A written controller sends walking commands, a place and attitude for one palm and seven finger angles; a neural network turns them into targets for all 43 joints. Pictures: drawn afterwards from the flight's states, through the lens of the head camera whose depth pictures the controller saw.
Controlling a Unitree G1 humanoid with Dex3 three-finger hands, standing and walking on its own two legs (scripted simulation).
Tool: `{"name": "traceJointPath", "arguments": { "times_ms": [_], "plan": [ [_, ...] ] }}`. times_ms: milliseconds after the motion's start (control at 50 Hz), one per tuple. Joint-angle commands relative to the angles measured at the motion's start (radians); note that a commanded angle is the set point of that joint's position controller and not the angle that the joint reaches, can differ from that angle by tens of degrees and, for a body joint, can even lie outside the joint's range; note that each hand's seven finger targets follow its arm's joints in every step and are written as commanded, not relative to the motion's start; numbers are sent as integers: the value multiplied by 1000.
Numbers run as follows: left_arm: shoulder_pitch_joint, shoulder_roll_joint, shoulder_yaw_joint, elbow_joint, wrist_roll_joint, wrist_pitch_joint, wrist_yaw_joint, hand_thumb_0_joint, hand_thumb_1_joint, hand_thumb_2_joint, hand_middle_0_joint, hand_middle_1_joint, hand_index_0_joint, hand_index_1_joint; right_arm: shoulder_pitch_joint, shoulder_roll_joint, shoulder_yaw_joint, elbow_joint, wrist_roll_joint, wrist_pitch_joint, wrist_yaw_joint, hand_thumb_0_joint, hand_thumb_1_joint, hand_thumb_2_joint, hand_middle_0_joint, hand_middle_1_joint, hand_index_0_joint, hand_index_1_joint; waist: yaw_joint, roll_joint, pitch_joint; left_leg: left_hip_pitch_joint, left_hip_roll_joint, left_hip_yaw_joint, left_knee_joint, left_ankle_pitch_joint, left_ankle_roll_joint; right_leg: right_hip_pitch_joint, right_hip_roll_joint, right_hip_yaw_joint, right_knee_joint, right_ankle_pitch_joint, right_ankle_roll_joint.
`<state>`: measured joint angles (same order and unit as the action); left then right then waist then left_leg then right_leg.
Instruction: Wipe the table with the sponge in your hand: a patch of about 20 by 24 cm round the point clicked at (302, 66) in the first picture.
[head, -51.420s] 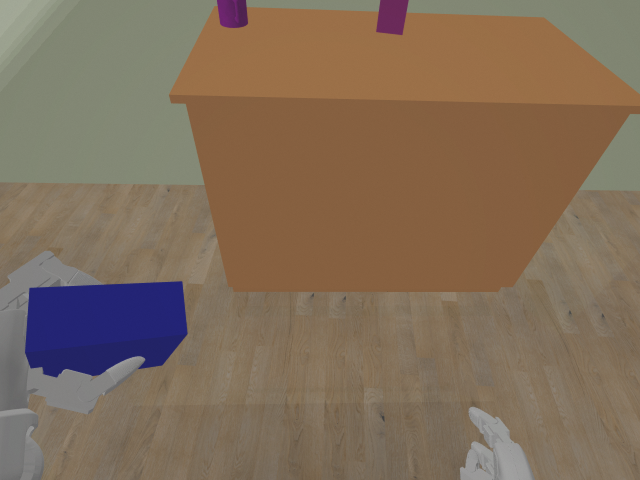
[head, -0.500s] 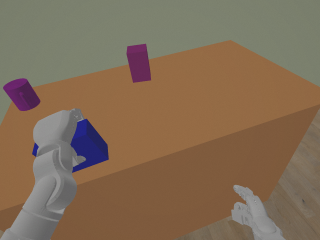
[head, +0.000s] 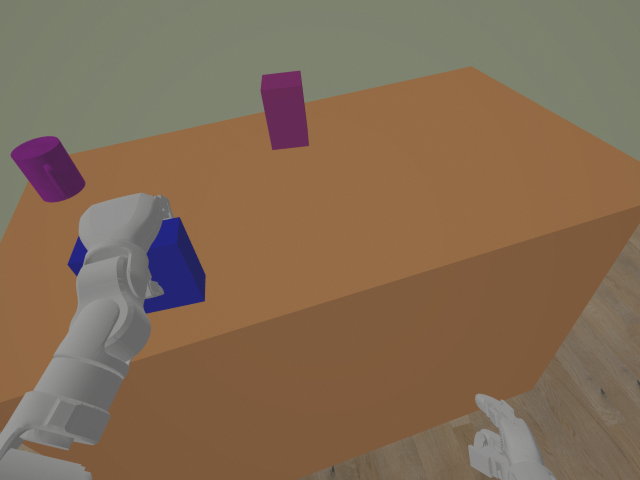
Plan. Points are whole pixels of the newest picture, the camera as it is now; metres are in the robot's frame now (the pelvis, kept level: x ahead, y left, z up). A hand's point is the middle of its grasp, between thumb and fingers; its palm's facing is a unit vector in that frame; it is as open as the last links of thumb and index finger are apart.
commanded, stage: wipe forward along the middle lane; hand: left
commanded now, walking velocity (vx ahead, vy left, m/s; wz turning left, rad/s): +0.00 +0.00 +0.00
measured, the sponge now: (150, 279) +0.32 +0.29 +0.10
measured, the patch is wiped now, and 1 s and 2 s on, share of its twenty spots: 1.00 1.00 1.00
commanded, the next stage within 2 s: slide back across to the first lane in 1.30 s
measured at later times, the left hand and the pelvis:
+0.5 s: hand (150, 227) +0.37 +0.30 +0.14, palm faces -0.05 +0.01 -1.00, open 9.5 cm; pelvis +0.01 +0.00 +0.00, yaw +0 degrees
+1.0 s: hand (147, 208) +0.42 +0.33 +0.14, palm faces -0.10 +0.02 -1.00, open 9.5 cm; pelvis +0.01 +0.00 +0.00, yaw -1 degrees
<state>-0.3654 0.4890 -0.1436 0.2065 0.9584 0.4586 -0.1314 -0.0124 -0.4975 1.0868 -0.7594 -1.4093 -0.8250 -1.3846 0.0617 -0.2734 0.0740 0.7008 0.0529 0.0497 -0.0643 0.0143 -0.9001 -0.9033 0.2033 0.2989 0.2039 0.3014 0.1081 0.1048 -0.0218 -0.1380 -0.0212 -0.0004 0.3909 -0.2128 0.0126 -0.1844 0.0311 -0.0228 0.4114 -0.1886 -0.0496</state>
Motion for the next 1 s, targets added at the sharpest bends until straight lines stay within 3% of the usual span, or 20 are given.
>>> {"name": "traceJointPath", "arguments": {
  "times_ms": [0, 60, 120, 180, 220, 260, 300, 360, 420, 460, 500, 540, 560, 640, 660, 700, 760, 800, 860, 980],
  "plan": [
    [-301, 222, 115, -38, 41, -4, 44, 0, 100, 1300, -1200, -1600, -1200, -1600, -195, -110, -42, -166, -3, -51, -10, 0, -900, -900, 200, 300, 200, 300, -9, -110, -178, -51, -23, 11, -48, 133, 17, 124, -10, 54, -69, 52, -12],
    [-329, 257, 130, -34, 41, -10, 39, 0, 100, 1300, -1200, -1600, -1200, -1600, -185, -121, -46, -171, -3, -47, -13, 0, -900, -900, 200, 300, 200, 300, -11, -113, -190, -46, -23, 16, -49, 112, 20, 122, -12, 58, -74, 34, -6],
    [-357, 209, 83, 55, 45, -15, 32, 0, 100, 1300, -1200, -1600, -1200, -1600, -164, -124, -48, -155, 4, -41, -17, 0, -900, -900, 200, 300, 200, 300, -28, -124, -148, -64, -21, 15, -54, 99, 18, 86, -9, 43, -81, 21, -6],
    [-419, 248, 101, 78, 61, -36, 31, 0, 100, 1300, -1200, -1600, -1200, -1600, -145, -127, -52, -160, 3, -45, -23, 0, -900, -900, 200, 300, 200, 300, -29, -122, -184, -65, -22, 14, -50, 91, 22, 90, -12, 44, -75, 8, -7],
    [-410, 210, 73, 132, 50, -48, 28, 0, 100, 1300, -1200, -1600, -1200, -1600, -121, -132, -55, -150, 5, -42, -25, 0, -900, -900, 200, 300, 200, 300, -39, -139, -163, -73, -23, 15, -45, 100, 22, 82, -11, 42, -77, 38, -5],
    [-427, 272, 115, 150, 59, -69, 31, 0, 100, 1300, -1200, -1600, -1200, -1600, -109, -140, -58, -148, 3, -39, -26, 0, -900, -900, 200, 300, 200, 300, -38, -135, -183, -72, -20, 16, -47, 85, 20, 83, -13, 49, -75, 21, -5],
    [-424, 208, 69, 198, 57, -79, 34, 0, 100, 1300, -1200, -1600, -1200, -1600, -96, -131, -59, -151, 6, -40, -27, 0, -900, -900, 200, 300, 200, 300, -44, -146, -169, -86, -22, 16, -39, 100, 23, 77, -13, 42, -71, 46, -4],
    [-485, 278, 108, 240, 64, -102, 37, 0, 100, 1300, -1200, -1600, -1200, -1600, -73, -145, -63, -138, 4, -36, -31, 0, -900, -900, 200, 300, 200, 300, -55, -139, -165, -92, -20, 20, -37, 72, 21, 54, -15, 51, -78, 24, -2],
    [-471, 237, 82, 308, 69, -116, 43, 0, 100, 1300, -1200, -1600, -1200, -1600, -49, -142, -67, -135, 5, -33, -33, 0, -900, -900, 200, 300, 200, 300, -55, -143, -173, -103, -22, 23, -28, 102, 20, 57, -13, 42, -67, 68, -3],
    [-503, 297, 121, 315, 68, -135, 46, 0, 100, 1300, -1200, -1600, -1200, -1600, -39, -150, -69, -134, 3, -32, -34, 0, -900, -900, 200, 300, 200, 300, -56, -145, -196, -110, -21, 22, -25, 92, 22, 67, -18, 53, -64, 66, -1],
    [-484, 282, 115, 383, 75, -144, 51, 0, 100, 1300, -1200, -1600, -1200, -1600, -13, -147, -72, -128, 3, -30, -34, 0, -900, -900, 200, 300, 200, 300, -61, -177, -189, -132, -21, 23, -16, 103, 22, 73, -16, 51, -58, 88, 2],
    [-481, 276, 110, 376, 67, -160, 50, 0, 100, 1300, -1200, -1600, -1200, -1600, -8, -149, -74, -134, 3, -28, -33, 0, -900, -900, 200, 300, 200, 300, -57, -169, -202, -131, -25, 25, -9, 112, 23, 78, -17, 52, -52, 113, 3],
    [-516, 329, 142, 370, 70, -170, 51, 0, 100, 1300, -1200, -1600, -1200, -1600, -5, -157, -74, -129, 1, -27, -33, 0, -900, -900, 200, 300, 200, 300, -61, -154, -220, -129, -20, 24, -12, 103, 22, 78, -21, 58, -52, 104, 2],
    [-561, 310, 113, 422, 73, -183, 54, 0, 100, 1300, -1200, -1600, -1200, -1600, 15, -154, -77, -125, 6, -21, -38, 0, -900, -900, 200, 300, 200, 300, -81, -156, -193, -147, -23, 27, -4, 83, 27, 50, -19, 56, -57, 87, 6],
    [-592, 367, 154, 422, 76, -194, 55, 0, 100, 1300, -1200, -1600, -1200, -1600, 24, -161, -79, -119, 4, -23, -39, 0, -900, -900, 200, 300, 200, 300, -79, -162, -205, -151, -21, 26, -5, 81, 27, 56, -21, 63, -55, 83, 5],
    [-575, 325, 124, 481, 85, -199, 58, 0, 100, 1300, -1200, -1600, -1200, -1600, 47, -154, -81, -115, 5, -22, -40, 0, -900, -900, 200, 300, 200, 300, -86, -164, -198, -164, -23, 25, 1, 92, 29, 54, -18, 57, -51, 99, 5],
    [-595, 377, 159, 466, 82, -228, 60, 0, 100, 1300, -1200, -1600, -1200, -1600, 54, -165, -84, -113, 3, -19, -38, 0, -900, -900, 200, 300, 200, 300, -79, -135, -237, -156, -23, 27, 5, 109, 28, 67, -22, 64, -43, 131, 1],
    [-591, 345, 135, 522, 91, -229, 64, 0, 100, 1300, -1200, -1600, -1200, -1600, 75, -157, -86, -110, 6, -16, -38, 0, -900, -900, 200, 300, 200, 300, -90, -149, -209, -173, -22, 27, 9, 108, 31, 54, -18, 57, -44, 131, 2],
    [-633, 410, 178, 516, 88, -254, 70, 0, 100, 1300, -1200, -1600, -1200, -1600, 82, -170, -90, -105, 4, -15, -38, 0, -900, -900, 200, 300, 200, 300, -86, -139, -239, -177, -23, 26, 7, 101, 31, 62, -22, 68, -43, 127, 1],
    [-706, 422, 164, 583, 105, -270, 84, 0, 100, 1300, -1200, -1600, -1200, -1600, 116, -169, -92, -92, 7, -10, -40, 0, -900, -900, 200, 300, 200, 300, -112, -134, -235, -196, -21, 27, 9, 90, 34, 37, -19, 64, -44, 113, 5]
  ]
}}
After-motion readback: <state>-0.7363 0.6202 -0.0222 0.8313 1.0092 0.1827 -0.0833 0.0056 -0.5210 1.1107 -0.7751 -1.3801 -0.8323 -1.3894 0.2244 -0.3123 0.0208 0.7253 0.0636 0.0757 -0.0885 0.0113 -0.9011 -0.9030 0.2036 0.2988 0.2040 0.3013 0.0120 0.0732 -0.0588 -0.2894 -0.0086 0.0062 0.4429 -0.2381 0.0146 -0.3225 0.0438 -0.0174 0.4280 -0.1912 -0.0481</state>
